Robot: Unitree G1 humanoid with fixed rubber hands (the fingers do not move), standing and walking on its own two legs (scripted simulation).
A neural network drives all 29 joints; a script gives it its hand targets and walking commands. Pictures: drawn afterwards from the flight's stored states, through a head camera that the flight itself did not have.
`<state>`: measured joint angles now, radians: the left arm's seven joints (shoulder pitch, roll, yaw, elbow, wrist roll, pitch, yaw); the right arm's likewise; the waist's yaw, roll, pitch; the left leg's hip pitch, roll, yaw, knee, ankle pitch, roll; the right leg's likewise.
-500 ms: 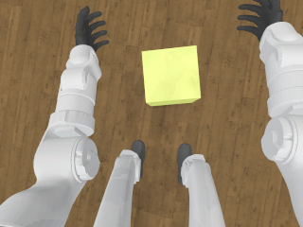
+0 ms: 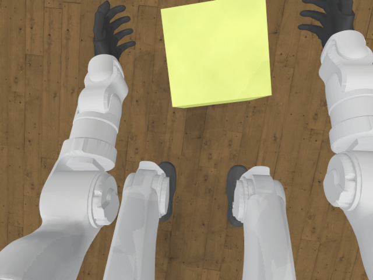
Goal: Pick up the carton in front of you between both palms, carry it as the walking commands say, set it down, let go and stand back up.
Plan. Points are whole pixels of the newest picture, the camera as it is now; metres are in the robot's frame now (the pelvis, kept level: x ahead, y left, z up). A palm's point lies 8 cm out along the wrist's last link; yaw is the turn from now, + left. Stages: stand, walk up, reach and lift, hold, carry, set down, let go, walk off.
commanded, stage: reach and lift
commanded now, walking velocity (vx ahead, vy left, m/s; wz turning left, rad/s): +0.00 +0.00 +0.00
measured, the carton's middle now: (214, 64) +0.53 -0.04 -0.37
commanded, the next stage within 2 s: none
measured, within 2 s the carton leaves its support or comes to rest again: leaves its support in 1.22 s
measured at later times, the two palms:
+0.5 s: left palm (136, 66) +0.51 +0.15 -0.30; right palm (291, 51) +0.54 -0.21 -0.31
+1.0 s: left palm (148, 65) +0.51 +0.12 -0.29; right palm (281, 51) +0.54 -0.19 -0.29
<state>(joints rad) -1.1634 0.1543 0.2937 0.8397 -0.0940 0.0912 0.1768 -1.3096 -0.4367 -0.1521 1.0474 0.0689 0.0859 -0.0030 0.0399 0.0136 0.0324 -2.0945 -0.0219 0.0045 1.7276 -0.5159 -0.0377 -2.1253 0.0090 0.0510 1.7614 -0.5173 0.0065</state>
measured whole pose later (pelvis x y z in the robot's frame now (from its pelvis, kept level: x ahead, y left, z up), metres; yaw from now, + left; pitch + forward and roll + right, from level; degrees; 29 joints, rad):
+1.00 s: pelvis -0.03 +0.00 -0.12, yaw +1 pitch +36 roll +4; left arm -1.51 0.19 0.22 1.12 -0.18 0.05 0.21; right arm -1.66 -0.43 0.06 1.30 0.19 0.06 -0.05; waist 0.01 0.05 0.42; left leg -2.23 -0.05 0.00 2.14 -0.54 -0.07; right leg -2.26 0.00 0.05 2.19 -0.55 -0.01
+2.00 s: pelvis -0.02 +0.01 +0.03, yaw -4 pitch +42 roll +2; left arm -0.96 -0.11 0.54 0.56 0.22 0.39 0.09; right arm -1.03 -0.05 -0.42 0.69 -0.25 0.40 0.03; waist 0.01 0.03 -0.18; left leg -1.92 -0.07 -0.04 1.68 -0.50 -0.05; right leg -1.95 0.05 0.07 1.68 -0.47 0.03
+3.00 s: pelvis +0.07 +0.01 +0.27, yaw -5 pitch +4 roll +0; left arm -0.30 -0.16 0.30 0.41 0.24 0.49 0.02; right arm -0.29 0.16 -0.29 0.39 -0.25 0.51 0.00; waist 0.00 0.01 -0.09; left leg -0.37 -0.03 -0.08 0.57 -0.27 -0.01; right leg -0.39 0.02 0.06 0.56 -0.25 0.01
